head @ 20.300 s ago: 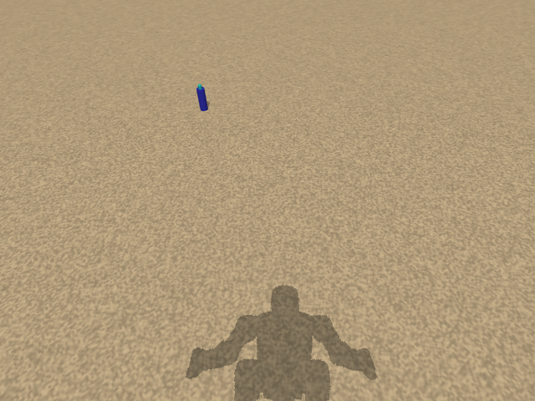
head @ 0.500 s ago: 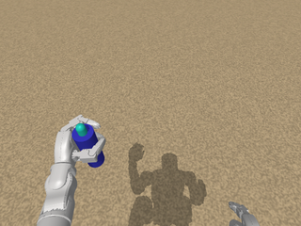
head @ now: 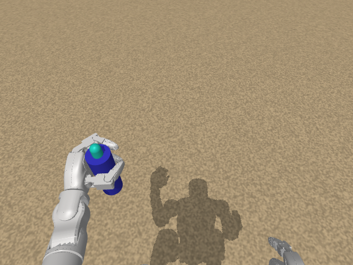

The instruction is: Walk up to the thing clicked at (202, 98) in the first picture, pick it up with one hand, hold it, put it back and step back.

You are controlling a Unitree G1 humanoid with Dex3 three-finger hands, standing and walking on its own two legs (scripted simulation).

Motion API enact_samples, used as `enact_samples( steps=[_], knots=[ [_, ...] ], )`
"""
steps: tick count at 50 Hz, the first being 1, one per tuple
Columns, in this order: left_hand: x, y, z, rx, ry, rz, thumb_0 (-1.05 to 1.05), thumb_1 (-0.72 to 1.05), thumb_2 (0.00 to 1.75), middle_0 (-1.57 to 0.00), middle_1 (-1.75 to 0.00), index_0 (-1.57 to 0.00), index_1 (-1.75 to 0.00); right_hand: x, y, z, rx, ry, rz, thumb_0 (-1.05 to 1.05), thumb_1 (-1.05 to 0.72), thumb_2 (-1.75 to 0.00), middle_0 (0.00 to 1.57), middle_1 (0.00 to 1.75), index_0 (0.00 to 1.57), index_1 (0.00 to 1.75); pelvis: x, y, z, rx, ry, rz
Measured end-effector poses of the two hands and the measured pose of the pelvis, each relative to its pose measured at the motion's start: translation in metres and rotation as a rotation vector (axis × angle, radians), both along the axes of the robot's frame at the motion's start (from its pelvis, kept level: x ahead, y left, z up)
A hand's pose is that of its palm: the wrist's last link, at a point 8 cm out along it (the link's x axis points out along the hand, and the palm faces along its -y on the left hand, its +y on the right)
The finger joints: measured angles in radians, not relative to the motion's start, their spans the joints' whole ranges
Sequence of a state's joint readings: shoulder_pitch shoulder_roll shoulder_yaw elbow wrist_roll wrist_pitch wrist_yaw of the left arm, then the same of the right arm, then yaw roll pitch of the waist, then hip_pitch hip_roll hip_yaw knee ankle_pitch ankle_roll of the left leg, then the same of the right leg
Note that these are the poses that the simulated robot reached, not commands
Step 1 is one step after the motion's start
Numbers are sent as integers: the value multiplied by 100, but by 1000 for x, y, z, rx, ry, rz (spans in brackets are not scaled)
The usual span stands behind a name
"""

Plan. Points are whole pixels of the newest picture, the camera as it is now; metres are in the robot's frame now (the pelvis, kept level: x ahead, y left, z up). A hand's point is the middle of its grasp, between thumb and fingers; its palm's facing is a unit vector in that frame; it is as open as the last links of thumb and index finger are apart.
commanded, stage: hold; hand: left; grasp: from the side
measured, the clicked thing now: (104, 168) +0.33 +0.18 +0.04
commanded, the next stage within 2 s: crouch in 0.40 s
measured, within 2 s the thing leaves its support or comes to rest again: neither
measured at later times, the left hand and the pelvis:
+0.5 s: hand (108, 168) +0.32 +0.17 +0.05, palm faces +0.06 -1.00 -0.03, open 7.0 cm; pelvis -0.01 +0.00 +0.00, yaw +0 degrees
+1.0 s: hand (117, 186) +0.33 +0.18 -0.07, palm faces +0.09 -1.00 -0.02, open 7.0 cm; pelvis -0.02 +0.00 -0.07, yaw +0 degrees
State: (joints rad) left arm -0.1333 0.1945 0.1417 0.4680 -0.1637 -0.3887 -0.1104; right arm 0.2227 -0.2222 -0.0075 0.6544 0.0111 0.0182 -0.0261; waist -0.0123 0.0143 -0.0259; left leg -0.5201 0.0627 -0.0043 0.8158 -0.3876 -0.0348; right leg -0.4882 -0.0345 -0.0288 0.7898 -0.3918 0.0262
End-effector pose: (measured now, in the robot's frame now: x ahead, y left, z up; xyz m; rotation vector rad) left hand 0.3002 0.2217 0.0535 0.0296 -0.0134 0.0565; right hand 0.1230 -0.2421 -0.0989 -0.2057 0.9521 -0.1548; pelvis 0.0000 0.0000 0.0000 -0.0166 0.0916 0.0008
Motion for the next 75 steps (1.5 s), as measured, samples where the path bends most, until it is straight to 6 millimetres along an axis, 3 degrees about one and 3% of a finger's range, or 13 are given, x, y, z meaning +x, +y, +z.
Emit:
enact_samples(
  steps=[29, 37, 43, 48, 62, 75],
  knots=[
    [-8, -4, -1, 4, 1, 7, 0, -1, 109, -90, -109, -88, -109, -4, -2, 0, 3, -16, 3, 1, -91, -90, 20, 30, 20, 30, -7, -2, -1, 2, -5, 0],
    [-7, -2, -23, -5, 34, 39, 0, -1, 109, -90, -109, -88, -109, -4, -4, -6, -2, -6, 16, 1, -89, -90, 20, 30, 20, 30, -10, -3, -7, 2, 30, 4],
    [-4, 0, -61, -17, 46, 51, 0, -1, 109, -90, -109, -89, -109, -11, -9, -25, -22, 32, 29, 1, -88, -90, 20, 30, 20, 30, -16, -3, -25, -1, 103, 3],
    [3, 3, -104, -16, 26, 37, 0, -1, 110, -90, -109, -89, -109, -23, -16, -57, -47, 82, 37, 1, -89, -90, 20, 30, 20, 30, -23, -2, -57, -8, 198, -1],
    [24, 16, -249, -5, -4, 54, 0, -1, 110, -91, -108, -89, -109, -46, -16, -195, -52, 200, 75, 1, -90, -90, 20, 30, 20, 30, -44, 1, -182, -21, 428, -20],
    [33, 25, -372, 15, 19, 84, -1, -1, 110, -91, -108, -89, -109, -77, -14, -310, -45, 289, 126, 0, -91, -90, 20, 30, 20, 30, -73, -2, -288, -24, 483, -32]
  ],
)
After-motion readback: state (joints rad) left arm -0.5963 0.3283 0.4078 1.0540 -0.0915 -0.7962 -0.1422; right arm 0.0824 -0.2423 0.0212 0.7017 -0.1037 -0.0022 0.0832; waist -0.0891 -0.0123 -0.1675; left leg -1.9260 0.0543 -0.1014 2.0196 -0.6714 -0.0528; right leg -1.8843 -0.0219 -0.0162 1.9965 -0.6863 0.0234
